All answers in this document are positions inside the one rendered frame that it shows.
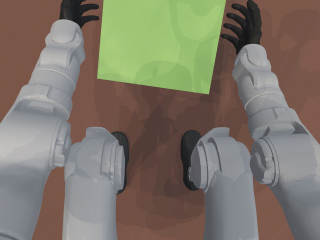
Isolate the robot right shin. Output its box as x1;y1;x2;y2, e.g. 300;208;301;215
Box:
188;127;253;187

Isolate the left robot upper arm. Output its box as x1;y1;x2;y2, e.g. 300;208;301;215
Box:
0;110;72;240

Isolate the left robot hand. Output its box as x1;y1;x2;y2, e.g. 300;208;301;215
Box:
59;0;100;29

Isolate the carton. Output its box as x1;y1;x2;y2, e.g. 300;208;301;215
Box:
97;0;226;95

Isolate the robot right forearm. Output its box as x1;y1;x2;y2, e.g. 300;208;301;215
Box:
232;44;320;147

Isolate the right robot hand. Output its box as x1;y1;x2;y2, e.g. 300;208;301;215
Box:
220;0;262;55

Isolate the left robot foot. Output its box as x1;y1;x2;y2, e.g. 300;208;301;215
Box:
111;131;129;195

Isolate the right robot upper arm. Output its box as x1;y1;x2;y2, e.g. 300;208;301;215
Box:
249;133;320;240

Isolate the robot left forearm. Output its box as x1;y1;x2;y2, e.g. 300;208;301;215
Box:
0;19;86;131

